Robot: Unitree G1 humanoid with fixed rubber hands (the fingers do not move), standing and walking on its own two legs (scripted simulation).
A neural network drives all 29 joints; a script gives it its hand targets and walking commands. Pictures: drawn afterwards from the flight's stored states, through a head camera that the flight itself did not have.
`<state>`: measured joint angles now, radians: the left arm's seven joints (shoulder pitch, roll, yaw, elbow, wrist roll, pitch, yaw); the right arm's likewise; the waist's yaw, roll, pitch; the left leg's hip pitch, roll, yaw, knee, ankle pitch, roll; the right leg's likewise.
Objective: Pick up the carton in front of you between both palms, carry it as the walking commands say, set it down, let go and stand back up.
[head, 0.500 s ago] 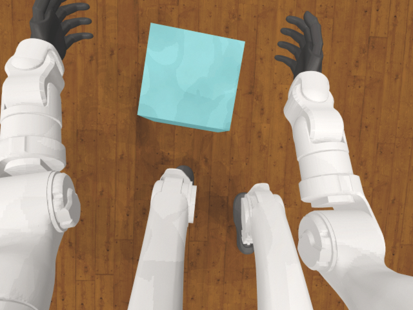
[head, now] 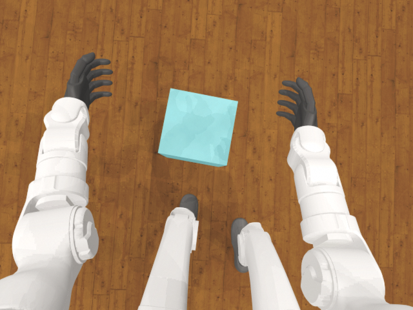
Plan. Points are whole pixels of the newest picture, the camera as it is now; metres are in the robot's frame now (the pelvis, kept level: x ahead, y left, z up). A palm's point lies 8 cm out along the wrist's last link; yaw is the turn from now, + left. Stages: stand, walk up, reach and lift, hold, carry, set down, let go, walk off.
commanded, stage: let go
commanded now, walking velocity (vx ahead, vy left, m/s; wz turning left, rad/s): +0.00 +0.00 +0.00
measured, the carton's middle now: (197, 133) +0.47 +0.07 -0.54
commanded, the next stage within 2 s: stand in 1.12 s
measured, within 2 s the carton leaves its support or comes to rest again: neither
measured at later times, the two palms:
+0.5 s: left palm (61, 196) +0.29 +0.24 +0.00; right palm (409, 215) +0.30 -0.22 +0.01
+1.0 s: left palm (79, 250) +0.23 +0.19 +0.04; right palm out of the picture +0.26 -0.27 +0.05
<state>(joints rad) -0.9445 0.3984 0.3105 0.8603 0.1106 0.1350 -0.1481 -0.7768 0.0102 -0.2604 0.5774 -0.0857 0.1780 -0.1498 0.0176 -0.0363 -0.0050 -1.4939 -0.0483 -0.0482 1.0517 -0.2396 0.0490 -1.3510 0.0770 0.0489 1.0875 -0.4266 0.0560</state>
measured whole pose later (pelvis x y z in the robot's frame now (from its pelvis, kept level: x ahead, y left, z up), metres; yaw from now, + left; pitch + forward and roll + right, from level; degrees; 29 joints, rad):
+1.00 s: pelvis +0.09 -0.05 +0.11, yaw +3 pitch -3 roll +2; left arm 0.23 0.23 0.05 0.41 0.01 0.12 -0.07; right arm 0.21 -0.20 -0.03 0.43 -0.01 0.11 0.05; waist 0.00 -0.04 0.10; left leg -0.17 -0.04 -0.06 0.42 -0.20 -0.01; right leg -0.05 0.04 0.08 0.46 -0.35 -0.04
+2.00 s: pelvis +0.12 -0.05 +0.10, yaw +8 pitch +2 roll +1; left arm 0.42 0.24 0.00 0.71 0.01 0.01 0.06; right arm 0.30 -0.26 0.00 0.88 -0.02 0.01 -0.04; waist 0.02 0.01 -0.05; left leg -0.33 -0.07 -0.13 0.64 -0.34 -0.01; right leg -0.14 0.04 -0.01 0.58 -0.47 -0.06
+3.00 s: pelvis +0.10 -0.06 +0.10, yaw +9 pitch -1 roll +1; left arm 0.43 0.17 -0.02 1.04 0.02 0.00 0.06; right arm 0.31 -0.16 0.02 1.12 -0.01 0.02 -0.05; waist 0.02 0.00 0.01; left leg -0.27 -0.07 -0.16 0.54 -0.26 -0.02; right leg -0.07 0.04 -0.04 0.49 -0.40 -0.06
